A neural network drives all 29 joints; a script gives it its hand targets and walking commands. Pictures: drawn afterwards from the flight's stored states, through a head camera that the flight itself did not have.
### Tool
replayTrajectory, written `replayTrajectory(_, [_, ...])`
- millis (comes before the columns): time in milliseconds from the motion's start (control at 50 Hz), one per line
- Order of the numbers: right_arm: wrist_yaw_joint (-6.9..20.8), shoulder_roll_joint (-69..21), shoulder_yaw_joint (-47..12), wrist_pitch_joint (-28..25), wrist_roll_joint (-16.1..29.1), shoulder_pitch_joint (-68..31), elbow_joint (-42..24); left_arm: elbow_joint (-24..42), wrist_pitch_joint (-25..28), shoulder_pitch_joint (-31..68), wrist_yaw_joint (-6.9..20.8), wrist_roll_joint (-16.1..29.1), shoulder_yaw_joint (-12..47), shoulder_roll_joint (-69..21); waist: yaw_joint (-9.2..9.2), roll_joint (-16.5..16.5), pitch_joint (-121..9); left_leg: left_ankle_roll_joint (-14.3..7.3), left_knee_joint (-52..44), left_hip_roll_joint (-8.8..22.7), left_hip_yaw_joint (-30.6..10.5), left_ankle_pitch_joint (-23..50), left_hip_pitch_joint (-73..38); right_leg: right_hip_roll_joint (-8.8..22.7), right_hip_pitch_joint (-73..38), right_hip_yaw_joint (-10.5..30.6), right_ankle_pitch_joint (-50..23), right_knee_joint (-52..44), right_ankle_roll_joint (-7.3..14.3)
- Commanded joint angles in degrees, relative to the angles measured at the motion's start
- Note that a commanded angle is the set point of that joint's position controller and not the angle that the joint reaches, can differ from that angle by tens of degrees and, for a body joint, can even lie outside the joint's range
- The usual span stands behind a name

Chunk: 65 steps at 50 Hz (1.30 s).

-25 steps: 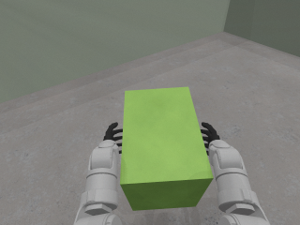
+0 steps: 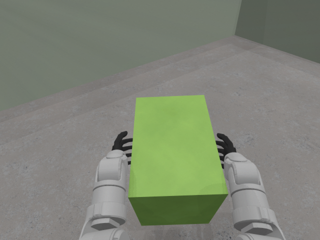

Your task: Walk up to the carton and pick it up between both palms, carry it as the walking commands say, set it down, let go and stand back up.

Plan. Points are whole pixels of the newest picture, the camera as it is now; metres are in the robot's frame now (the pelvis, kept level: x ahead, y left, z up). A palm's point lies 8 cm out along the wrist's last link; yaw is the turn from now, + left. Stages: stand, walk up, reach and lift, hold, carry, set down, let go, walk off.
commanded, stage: reach and lift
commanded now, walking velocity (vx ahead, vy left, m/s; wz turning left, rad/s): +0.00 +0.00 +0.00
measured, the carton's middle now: (172, 160) +0.34 +0.02 +0.00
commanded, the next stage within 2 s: hold in 0.74 s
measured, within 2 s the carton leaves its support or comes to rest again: neither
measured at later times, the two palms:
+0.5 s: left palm (118, 160) +0.29 +0.16 +0.06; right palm (232, 165) +0.30 -0.13 +0.05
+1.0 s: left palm (119, 161) +0.29 +0.16 +0.06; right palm (232, 165) +0.30 -0.13 +0.05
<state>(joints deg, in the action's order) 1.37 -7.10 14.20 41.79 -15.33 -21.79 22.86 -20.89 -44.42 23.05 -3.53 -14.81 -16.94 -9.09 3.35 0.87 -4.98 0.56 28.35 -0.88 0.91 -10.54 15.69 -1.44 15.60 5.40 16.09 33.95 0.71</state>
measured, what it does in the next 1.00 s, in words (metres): stands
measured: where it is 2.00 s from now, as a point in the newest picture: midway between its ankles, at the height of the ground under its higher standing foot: outside the picture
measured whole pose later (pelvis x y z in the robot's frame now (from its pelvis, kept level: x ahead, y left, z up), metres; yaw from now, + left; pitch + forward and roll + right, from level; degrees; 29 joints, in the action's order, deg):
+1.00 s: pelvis +0.00 +0.00 +0.00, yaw +0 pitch -3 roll +2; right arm 0.9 -9.1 14.2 43.6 -15.2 -16.5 16.3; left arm -16.9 -44.8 18.6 -2.7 -14.0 -13.9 -9.1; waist 3.0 0.9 -4.6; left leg 0.6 27.7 -0.8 0.9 -10.5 14.3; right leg -1.4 14.2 5.4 16.0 33.1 0.7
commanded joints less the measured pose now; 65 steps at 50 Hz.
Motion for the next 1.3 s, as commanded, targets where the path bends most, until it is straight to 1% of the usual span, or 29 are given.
replayTrajectory(0, [12.6,-59.7,-30.3,-2.8,15.7,-36.2,-6.9,3.0,2.8,32.8,20.5,19.3,35.7,-59.7,-5.77,3.7,-16.6,-1.0,-2.8,-3.1,-4.8,3.9,-15.8,-0.9,-4.9,2.0,-7.3,-12.3,-0.7])
replayTrajectory(40, [12.8,-60.7,-29.5,-2.7,15.5,-33.9,-4.2,4.8,3.0,35.2,20.5,19.5,36.8,-59.4,-6.32,2.2,-17.6,-1.0,-2.4,-3.2,-4.7,5.1,-15.5,-0.4,-5.2,2.4,-9.8,-12.1,-0.7])
replayTrajectory(80, [12.6,-61.1,-31.8,-2.8,16.5,-35.3,-8.2,4.5,2.8,30.4,20.5,19.1,36.3,-58.6,-4.89,4.5,-18.2,-1.2,-2.4,-3.2,-4.7,7.9,-15.5,-0.6,-6.0,2.5,-12.3,-12.0,-1.3])
replayTrajectory(180, [12.3,-59.1,-33.1,-2.4,16.9,-35.9,-11.2,2.8,2.4,26.9,20.6,19.2,36.3,-58.8,-5.39,4.1,-17.4,-1.5,-2.8,-3.2,-4.8,8.2,-16.3,-1.0,-5.1,1.9,-12.2,-11.9,-0.7])
replayTrajectory(220, [12.1,-58.7,-32.6,-1.7,16.1,-30.9,-8.8,5.1,2.2,28.4,20.4,19.6,37.7,-59.0,-6.24,3.1,-16.2,-1.2,-3.2,-3.2,-5.2,8.5,-16.2,-1.0,-5.4,1.8,-12.9,-12.4,-1.0])
replayTrajectory(240, [12.2,-59.7,-35.1,-2.3,17.3,-34.2,-13.4,6.5,2.9,27.1,20.4,19.7,38.0,-59.0,-5.24,5.5,-19.8,-1.3,-2.5,-3.3,-5.4,9.8,-17.2,-1.1,-6.3,2.2,-13.9,-12.0,-1.2])
replayTrajectory(260, [12.2,-60.5,-35.5,-2.0,18.2,-30.8,-11.9,8.5,2.6,28.6,20.3,21.1,39.6,-59.0,-5.87,3.6,-18.9,-1.1,-3.1,-3.3,-5.3,10.1,-17.2,-1.3,-7.3,1.9,-14.6,-12.0,-1.0])
replayTrajectory(300, [12.3,-58.7,-33.4,-1.4,16.4,-32.1,-10.9,6.8,2.2,27.2,19.8,18.8,37.2,-57.8,-5.11,2.7,-15.7,-1.3,-3.5,-2.8,-5.1,6.0,-16.7,-0.8,-5.4,2.1,-9.8,-12.6,-0.8])
replayTrajectory(340, [12.4,-60.2,-35.2,-1.5,16.9,-31.6,-11.8,8.3,2.5,28.4,19.9,19.8,38.2,-58.1,-5.98,5.5,-14.9,-1.8,-3.3,-3.3,-4.9,3.2,-17.1,-0.6,-3.4,2.2,-5.7,-13.3,-0.6])
replayTrajectory(380, [12.5,-58.7,-34.5,-1.7,17.3,-32.7,-10.9,6.5,2.3,27.5,19.9,19.5,37.8,-58.3,-5.85,3.8,-13.6,-1.5,-3.3,-2.7,-5.6,4.2,-17.1,-0.3,-2.2,2.8,-6.3,-13.4,-0.5])
replayTrajectory(460, [12.1,-58.2,-34.0,-1.2,16.3,-31.5,-11.3,5.3,1.8,27.0,20.5,19.4,37.2,-58.1,-6.89,4.2,-13.4,-1.7,-3.1,-2.9,-5.0,1.9,-17.1,-0.1,-2.1,2.3,-3.8,-13.9,-0.7])
replayTrajectory(500, [12.0,-60.6,-35.7,-1.3,17.3,-33.2,-11.8,6.4,2.4,29.0,20.7,19.9,37.1,-57.9,-5.87,6.8,-12.1,-2.2,-2.8,-3.1,-4.8,2.2,-16.9,0.5,-1.5,3.2,-2.9,-14.6,-1.2])
replayTrajectory(580, [12.3,-58.7,-33.3,-1.0,16.4,-31.1,-8.6,6.2,2.0,29.2,20.6,20.0,38.5,-58.0,-6.82,4.4,-12.3,-1.5,-3.0,-2.9,-5.1,1.7,-17.7,-0.4,-0.5,3.0,-2.7,-14.4,-0.4])
replayTrajectory(600, [12.5,-60.1,-33.1,-0.8,16.2,-31.0,-8.8,7.8,2.4,30.2,20.5,20.0,38.2,-57.7,-6.6,6.2,-12.8,-1.8,-3.3,-2.7,-4.8,0.5,-17.5,-0.5,-0.6,2.3,-2.0,-14.2,-0.6])
replayTrajectory(620, [12.5,-59.8,-34.8,-1.3,17.3,-31.7,-11.5,7.8,2.2,28.0,20.4,19.6,38.2,-57.9,-5.26,3.1,-13.3,-1.8,-3.4,-2.6,-4.8,3.0,-16.9,-0.5,-2.9,2.1,-5.4,-13.2,-0.1])
replayTrajectory(660, [12.1,-58.7,-35.0,-1.5,17.1,-32.9,-11.8,6.5,1.9,27.1,20.5,19.8,38.2,-57.8,-5.3,4.9,-15.0,-1.7,-3.2,-2.7,-4.9,4.3,-16.6,-0.6,-4.1,2.4,-7.1,-13.2,-0.8])
replayTrajectory(720, [12.4,-57.6,-34.8,-0.8,17.0,-30.7,-11.7,5.7,1.5,24.4,20.3,18.7,37.2,-56.8,-5.53,2.9,-12.0,-1.6,-3.6,-3.0,-4.6,4.1,-16.9,-0.6,-3.2,2.0,-7.2,-13.8,-0.4])
replayTrajectory(740, [12.4,-59.3,-35.3,-0.6,17.0,-28.8,-10.8,7.9,2.1,25.8,20.1,20.2,38.6,-57.3,-6.3,5.9,-12.8,-1.9,-3.8,-2.5,-5.3,5.3,-17.7,-0.9,-3.1,1.5,-8.0,-13.5,-0.6])
replayTrajectory(760, [12.4,-60.4,-36.4,-1.3,17.9,-30.8,-13.1,8.4,2.5,25.8,20.3,19.6,39.0,-57.0,-5.08,5.7,-15.7,-1.8,-2.9,-3.1,-5.1,6.0,-18.0,-1.0,-3.3,1.9,-8.7,-13.1,-0.9])
replayTrajectory(780, [12.3,-58.7,-36.1,-1.0,17.7,-29.6,-13.1,9.3,2.0,26.1,20.2,20.0,39.7,-57.7,-6.2,3.2,-15.1,-1.4,-3.2,-3.1,-4.9,6.0,-18.1,-0.8,-3.8,1.9,-8.8,-13.4,-0.6])
replayTrajectory(900, [12.3,-59.3,-36.1,-0.7,17.4,-29.1,-12.8,8.6,2.0,24.8,20.1,19.8,39.2,-56.9,-4.96,5.3,-14.0,-1.7,-4.0,-2.9,-4.9,5.1,-17.1,-1.6,-4.1,1.5,-7.6,-13.2,-0.4])
replayTrajectory(920, [12.0,-58.3,-35.3,-0.6,16.9,-28.9,-12.3,7.4,1.6,24.9,20.2,19.1,39.1,-57.1,-6.01,3.2,-13.1,-1.5,-3.6,-3.3,-4.8,5.2,-17.5,-1.1,-3.5,1.9,-7.9,-13.6,-0.7])
replayTrajectory(960, [12.0,-58.5,-36.0,-0.3,17.2,-28.2,-12.1,6.8,1.4,22.6,20.1,18.8,38.5,-57.0,-5.26,3.4,-12.3,-1.7,-3.9,-3.1,-5.0,6.3,-17.1,-1.2,-4.8,1.7,-9.9,-13.3,-0.7])
replayTrajectory(980, [12.1,-59.5,-36.8,-0.7,17.6,-27.4,-13.7,11.5,1.9,26.9,20.3,20.9,41.4,-57.9,-6.34,3.0,-15.5,-1.2,-4.3,-3.4,-4.9,6.1,-18.3,-1.6,-5.0,1.5,-9.0,-13.6,-0.4])
replayTrajectory(1020, [12.0,-58.6,-37.5,-1.2,18.0,-31.5,-16.8,10.6,1.9,25.8,20.2,20.5,40.4,-57.7,-5.55,4.7,-17.4,-1.6,-3.3,-3.3,-4.9,6.1,-17.5,-1.2,-5.8,1.9,-8.7,-13.0,-0.6])
replayTrajectory(1100, [12.4,-59.3,-36.3,-0.4,17.2,-28.3,-12.5,10.2,2.1,24.9,20.0,19.7,39.2,-56.2,-4.41,5.5,-14.8,-1.8,-3.8,-3.1,-4.8,5.5,-17.7,-1.2,-4.2,1.7,-8.0,-13.3,-0.8])
replayTrajectory(1140, [11.8,-58.9,-37.0,-0.5,17.3,-28.6,-14.5,9.7,1.9,24.3,20.3,19.8,39.3,-56.2,-5.79,4.5,-13.2,-2.2,-3.2,-3.2,-4.9,5.5,-16.9,-0.5,-4.0,2.6,-8.0,-13.9,-0.8])
replayTrajectory(1200, [11.9,-59.2,-36.1,0.1,16.8,-29.7,-11.9,7.1,1.9,23.2,20.3,17.9,36.5,-54.1,-3.89,5.9,-11.5,-2.4,-3.6,-3.1,-4.3,3.0,-16.3,-0.4,-3.8,2.3,-6.0,-14.2,-1.5])
replayTrajectory(1280, [11.6,-59.6,-36.4,0.0,16.9,-28.1,-12.4,8.8,2.0,23.2,20.4,19.1,38.4,-55.6,-5.35,5.9,-13.1,-2.1,-4.0,-2.9,-4.8,5.3,-17.1,-1.0,-4.5,1.7,-8.3,-13.7,-1.4])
